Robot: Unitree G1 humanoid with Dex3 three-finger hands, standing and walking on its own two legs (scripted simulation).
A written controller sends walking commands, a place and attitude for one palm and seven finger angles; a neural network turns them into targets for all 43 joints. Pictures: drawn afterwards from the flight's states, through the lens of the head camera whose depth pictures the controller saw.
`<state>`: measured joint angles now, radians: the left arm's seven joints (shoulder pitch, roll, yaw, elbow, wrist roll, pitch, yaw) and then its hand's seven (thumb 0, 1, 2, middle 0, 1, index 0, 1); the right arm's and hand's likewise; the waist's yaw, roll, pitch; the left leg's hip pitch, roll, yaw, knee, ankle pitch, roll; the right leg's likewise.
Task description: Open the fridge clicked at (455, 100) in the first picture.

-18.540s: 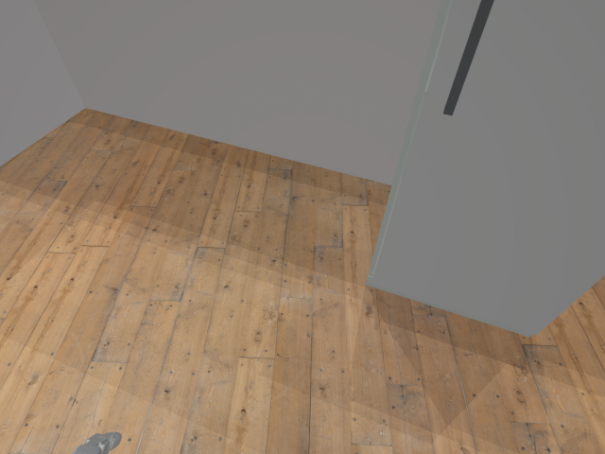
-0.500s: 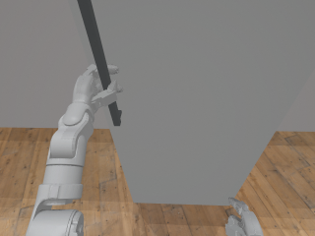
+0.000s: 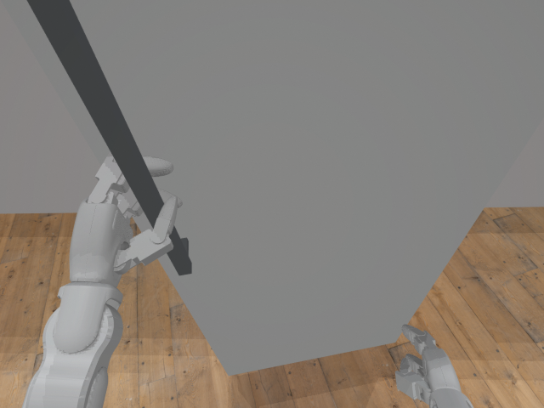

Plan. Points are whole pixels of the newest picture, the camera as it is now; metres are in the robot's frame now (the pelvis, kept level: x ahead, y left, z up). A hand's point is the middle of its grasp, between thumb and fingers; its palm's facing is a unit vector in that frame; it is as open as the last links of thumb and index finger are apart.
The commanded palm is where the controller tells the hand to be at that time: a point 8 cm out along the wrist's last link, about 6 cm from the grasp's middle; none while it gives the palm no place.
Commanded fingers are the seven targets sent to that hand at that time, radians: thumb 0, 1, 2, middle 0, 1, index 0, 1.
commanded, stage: walk backward, drawing the door open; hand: left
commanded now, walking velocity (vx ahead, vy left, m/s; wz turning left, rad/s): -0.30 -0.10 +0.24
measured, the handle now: (135, 154) +0.32 +0.15 +0.26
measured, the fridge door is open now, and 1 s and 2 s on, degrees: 11 34 67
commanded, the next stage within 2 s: none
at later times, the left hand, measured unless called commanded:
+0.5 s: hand (172, 290) +0.20 +0.11 +0.19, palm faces +0.20 -0.94 -0.28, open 7.1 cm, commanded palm +0.16 +0.15 +0.20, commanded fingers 0.00 0.90 0.90 -0.45 -1.40 -0.45 -1.40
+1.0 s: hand out of the picture +0.09 +0.03 +0.18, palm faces +0.38 -0.88 -0.29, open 7.6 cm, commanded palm +0.03 +0.06 +0.19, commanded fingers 0.00 0.90 0.90 -0.45 -1.40 -0.45 -1.40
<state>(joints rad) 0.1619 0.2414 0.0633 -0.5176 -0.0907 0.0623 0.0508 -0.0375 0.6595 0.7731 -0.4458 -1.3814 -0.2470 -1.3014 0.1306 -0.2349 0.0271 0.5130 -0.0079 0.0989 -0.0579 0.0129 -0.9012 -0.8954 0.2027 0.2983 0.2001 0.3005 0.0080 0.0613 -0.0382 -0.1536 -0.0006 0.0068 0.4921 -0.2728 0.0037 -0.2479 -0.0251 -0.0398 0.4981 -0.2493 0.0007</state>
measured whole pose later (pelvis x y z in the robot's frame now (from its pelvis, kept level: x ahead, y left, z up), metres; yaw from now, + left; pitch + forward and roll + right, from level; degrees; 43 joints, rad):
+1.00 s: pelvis -0.17 -0.19 -0.02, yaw +29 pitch -1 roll +2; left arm -0.18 0.25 -0.02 -0.39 0.03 -0.02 0.04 -0.12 0.65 0.72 -0.46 -1.40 -0.13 -1.07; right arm 0.16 -0.15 -0.02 0.58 -0.02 -0.10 -0.04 0.01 -0.90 -0.90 0.20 0.30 0.20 0.30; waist -0.08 0.01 0.17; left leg -0.21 0.04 -0.05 0.51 -0.28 -0.07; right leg -0.58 0.02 -0.04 0.98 -0.40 0.01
